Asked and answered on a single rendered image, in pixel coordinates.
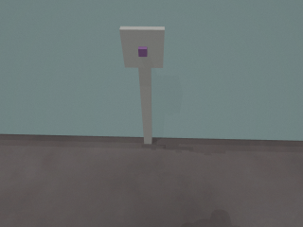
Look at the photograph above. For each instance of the panel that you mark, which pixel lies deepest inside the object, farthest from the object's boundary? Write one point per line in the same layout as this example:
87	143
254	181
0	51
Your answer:
153	37

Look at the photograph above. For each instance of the button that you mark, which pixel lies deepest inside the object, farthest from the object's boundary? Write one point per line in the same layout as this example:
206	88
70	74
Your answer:
142	51

